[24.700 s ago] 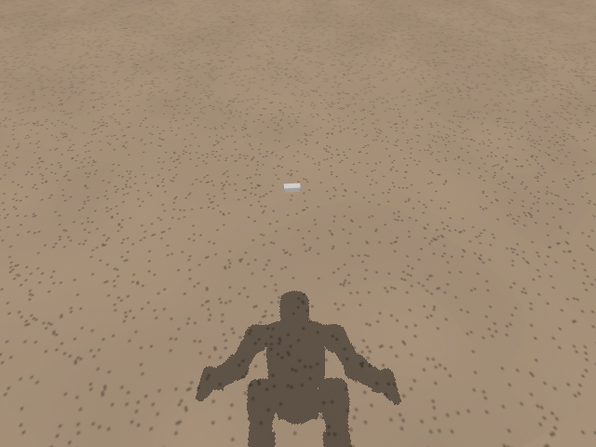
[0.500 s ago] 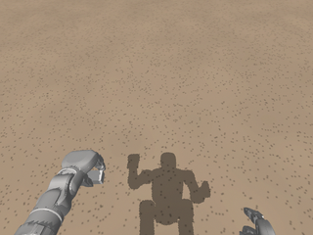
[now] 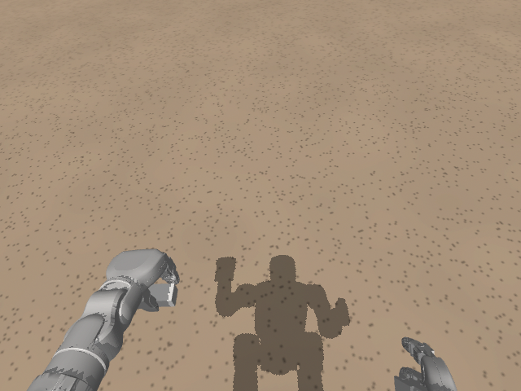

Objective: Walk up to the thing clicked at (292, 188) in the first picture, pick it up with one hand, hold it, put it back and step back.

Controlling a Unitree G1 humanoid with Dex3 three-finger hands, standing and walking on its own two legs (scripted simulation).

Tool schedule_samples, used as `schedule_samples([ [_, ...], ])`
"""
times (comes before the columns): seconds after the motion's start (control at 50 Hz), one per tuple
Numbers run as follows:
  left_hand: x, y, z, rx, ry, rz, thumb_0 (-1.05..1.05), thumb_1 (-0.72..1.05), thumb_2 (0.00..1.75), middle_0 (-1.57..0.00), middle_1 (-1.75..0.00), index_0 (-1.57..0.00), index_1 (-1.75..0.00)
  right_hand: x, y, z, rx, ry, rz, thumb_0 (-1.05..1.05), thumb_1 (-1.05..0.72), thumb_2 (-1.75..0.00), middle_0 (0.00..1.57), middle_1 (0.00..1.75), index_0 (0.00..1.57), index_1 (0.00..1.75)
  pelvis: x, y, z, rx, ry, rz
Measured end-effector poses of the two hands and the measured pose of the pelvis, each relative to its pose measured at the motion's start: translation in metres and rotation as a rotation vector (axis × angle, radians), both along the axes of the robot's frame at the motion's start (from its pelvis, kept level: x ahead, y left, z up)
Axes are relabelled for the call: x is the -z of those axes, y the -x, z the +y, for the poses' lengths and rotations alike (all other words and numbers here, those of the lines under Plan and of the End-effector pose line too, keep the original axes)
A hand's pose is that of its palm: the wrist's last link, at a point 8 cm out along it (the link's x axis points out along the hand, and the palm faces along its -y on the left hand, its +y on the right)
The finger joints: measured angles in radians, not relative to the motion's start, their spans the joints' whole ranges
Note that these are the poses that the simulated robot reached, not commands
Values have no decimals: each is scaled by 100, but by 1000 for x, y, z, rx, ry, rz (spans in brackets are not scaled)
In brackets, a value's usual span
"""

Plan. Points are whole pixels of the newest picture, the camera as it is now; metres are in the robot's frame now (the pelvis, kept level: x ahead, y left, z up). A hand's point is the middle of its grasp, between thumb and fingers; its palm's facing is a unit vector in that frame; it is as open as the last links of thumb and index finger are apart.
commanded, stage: hold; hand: left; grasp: from above
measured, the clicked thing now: (153, 295) +0.30 +0.22 -0.08
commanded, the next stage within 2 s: crouch in 0.34 s
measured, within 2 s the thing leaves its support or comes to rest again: neither
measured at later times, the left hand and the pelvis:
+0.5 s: hand (146, 289) +0.29 +0.22 -0.04, palm faces -0.45 -0.05 -0.89, open 6.2 cm; pelvis +0.01 +0.00 +0.00, yaw +0 degrees
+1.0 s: hand (168, 318) +0.30 +0.23 -0.21, palm faces -0.42 +0.04 -0.90, open 6.2 cm; pelvis -0.03 +0.00 -0.10, yaw +1 degrees
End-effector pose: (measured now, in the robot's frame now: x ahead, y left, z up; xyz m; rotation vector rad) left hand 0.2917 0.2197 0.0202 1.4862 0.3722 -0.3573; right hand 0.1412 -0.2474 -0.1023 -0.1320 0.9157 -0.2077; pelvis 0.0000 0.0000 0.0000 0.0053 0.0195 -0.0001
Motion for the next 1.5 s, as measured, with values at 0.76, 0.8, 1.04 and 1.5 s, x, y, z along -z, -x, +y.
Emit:
schedule_samples([
  [0.76, 54, 3, 5, 5, -18, 22, -1, 54, 0, -111, 0, -112, 0, 11, 5, -8, -17, 35, 88, 1, -90, -90, 20, 30, 20, 30, 11, -2, -1, -21, 4, 81],
  [0.8, 70, 2, 6, 12, -32, 20, -1, 53, 0, -111, 0, -112, 0, 20, 10, -11, -26, 49, 106, 1, -90, -90, 20, 30, 20, 30, 20, 3, -2, -25, 8, 119],
  [1.04, 192, -19, 7, 32, -87, -32, -1, 54, 0, -110, -1, -112, 0, 117, 77, -32, 11, 128, 242, 1, -90, -90, 20, 30, 20, 30, 116, 35, 3, -27, 32, 368],
  [1.5, 412, -33, 11, 27, -47, 26, -1, 52, 5, -109, -4, -111, -2, 302, 145, -15, -44, 119, 398, 1, -90, -90, 20, 30, 20, 30, 288, 73, 6, -26, 66, 605],
])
